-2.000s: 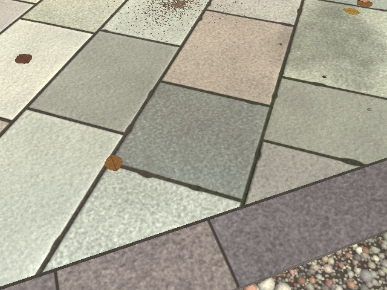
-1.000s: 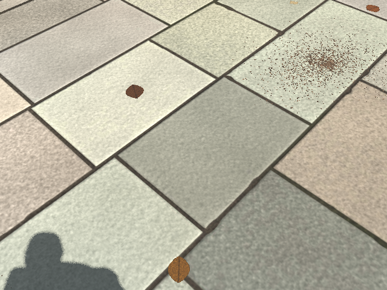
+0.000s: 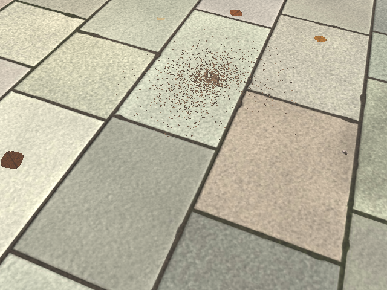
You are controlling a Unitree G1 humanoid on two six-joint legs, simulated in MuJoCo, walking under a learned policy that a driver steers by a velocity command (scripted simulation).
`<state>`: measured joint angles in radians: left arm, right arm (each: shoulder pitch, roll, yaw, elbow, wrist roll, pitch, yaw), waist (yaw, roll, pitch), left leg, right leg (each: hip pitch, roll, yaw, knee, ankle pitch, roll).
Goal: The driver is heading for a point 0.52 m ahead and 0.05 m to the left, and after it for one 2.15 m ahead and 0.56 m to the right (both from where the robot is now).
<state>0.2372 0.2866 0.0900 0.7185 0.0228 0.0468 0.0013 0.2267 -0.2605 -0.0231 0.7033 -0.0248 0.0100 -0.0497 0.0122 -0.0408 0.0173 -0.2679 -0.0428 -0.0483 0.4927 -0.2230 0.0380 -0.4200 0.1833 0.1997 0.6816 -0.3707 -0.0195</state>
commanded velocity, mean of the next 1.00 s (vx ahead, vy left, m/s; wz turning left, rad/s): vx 0.19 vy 0.00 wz -0.08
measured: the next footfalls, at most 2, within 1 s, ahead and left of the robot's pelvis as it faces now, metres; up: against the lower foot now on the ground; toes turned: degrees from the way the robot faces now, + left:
right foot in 0.34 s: -0.01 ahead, -0.09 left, +0.00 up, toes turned +0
left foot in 0.70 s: +0.29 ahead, +0.13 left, +0.00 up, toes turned +0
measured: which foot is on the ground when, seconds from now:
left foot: down 0.00-0.34, up 0.36-0.68, down 0.70-1.00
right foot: up 0.00-0.32, down 0.34-0.72, up 0.74-1.00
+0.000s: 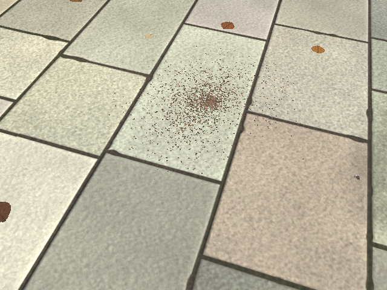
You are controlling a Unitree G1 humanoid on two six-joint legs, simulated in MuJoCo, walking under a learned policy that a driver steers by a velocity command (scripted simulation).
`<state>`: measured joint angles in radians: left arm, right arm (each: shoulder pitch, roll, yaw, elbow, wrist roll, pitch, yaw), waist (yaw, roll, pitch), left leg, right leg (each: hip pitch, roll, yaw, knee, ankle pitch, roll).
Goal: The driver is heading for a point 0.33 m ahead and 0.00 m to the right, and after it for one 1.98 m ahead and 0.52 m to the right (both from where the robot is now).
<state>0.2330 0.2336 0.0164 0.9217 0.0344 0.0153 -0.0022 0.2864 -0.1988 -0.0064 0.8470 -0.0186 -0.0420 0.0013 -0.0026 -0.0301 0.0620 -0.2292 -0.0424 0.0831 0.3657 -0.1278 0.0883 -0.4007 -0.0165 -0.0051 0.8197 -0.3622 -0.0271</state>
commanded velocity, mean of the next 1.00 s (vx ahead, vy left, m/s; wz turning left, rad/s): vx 0.42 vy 0.00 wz -0.26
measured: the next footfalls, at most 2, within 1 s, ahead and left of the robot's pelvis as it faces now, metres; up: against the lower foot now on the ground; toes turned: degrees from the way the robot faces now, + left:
right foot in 0.18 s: +0.08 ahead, -0.11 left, +0.00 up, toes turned -2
left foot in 0.62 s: +0.38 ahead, +0.11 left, +0.00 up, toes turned -3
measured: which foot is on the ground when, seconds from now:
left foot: down 0.00-0.20, up 0.22-0.60, down 0.62-1.00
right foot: up 0.00-0.16, down 0.18-0.64, up 0.66-1.00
